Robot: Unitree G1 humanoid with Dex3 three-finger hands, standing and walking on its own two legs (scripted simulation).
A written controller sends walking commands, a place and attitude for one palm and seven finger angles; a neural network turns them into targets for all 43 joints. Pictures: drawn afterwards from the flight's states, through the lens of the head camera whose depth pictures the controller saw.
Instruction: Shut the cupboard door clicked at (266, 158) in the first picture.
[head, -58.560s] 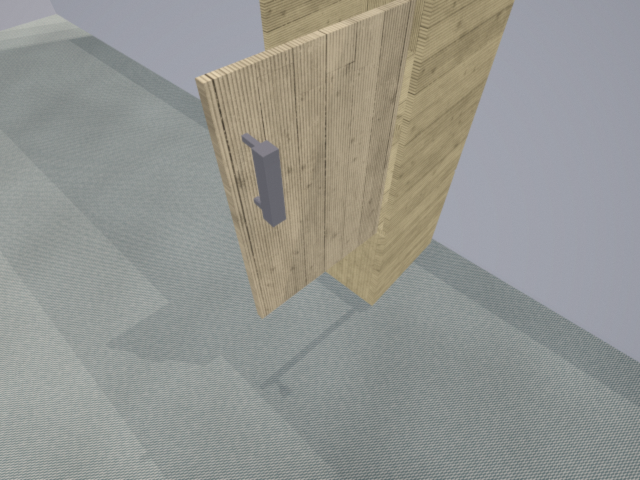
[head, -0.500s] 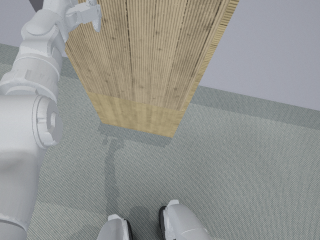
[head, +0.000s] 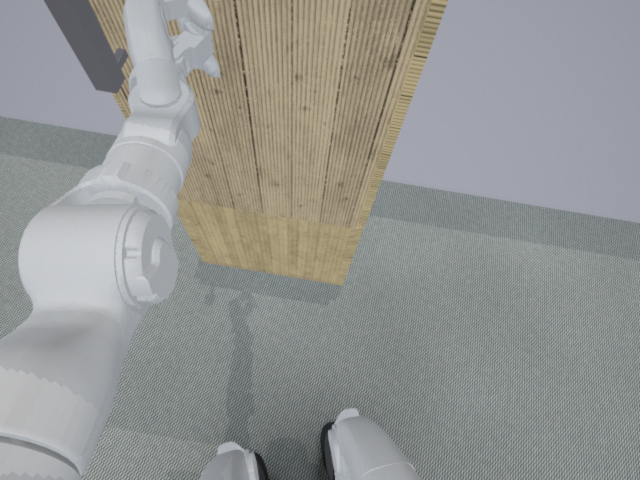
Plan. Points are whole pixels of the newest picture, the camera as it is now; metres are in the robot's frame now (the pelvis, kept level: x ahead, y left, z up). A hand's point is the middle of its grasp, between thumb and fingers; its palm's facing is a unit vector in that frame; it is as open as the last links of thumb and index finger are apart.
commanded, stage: pull the fist back off the door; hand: left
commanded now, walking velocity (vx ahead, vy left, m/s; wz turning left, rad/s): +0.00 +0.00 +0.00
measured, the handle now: (91, 20) +0.64 +0.13 +0.14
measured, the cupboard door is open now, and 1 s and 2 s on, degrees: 0 0 0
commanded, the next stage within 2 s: draw the hand back to the body in 0.46 s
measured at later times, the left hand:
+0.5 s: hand (206, 96) +0.51 +0.02 +0.14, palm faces +0.04 -1.00 -0.02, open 3.1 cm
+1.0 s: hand (108, 173) +0.41 +0.10 +0.17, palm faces +0.07 -1.00 -0.02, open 3.1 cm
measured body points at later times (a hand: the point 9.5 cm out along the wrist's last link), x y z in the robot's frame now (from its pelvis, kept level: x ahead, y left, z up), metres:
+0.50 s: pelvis +0.04 +0.00 +0.03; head +0.10 -0.02 +0.47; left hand +0.50 +0.08 +0.14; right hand +0.08 -0.26 -0.10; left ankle +0.01 +0.11 -0.68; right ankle +0.03 -0.10 -0.68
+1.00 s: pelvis +0.02 -0.01 +0.04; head +0.03 -0.03 +0.49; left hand +0.40 +0.16 +0.17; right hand +0.12 -0.26 -0.08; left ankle +0.01 +0.11 -0.68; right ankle +0.03 -0.10 -0.68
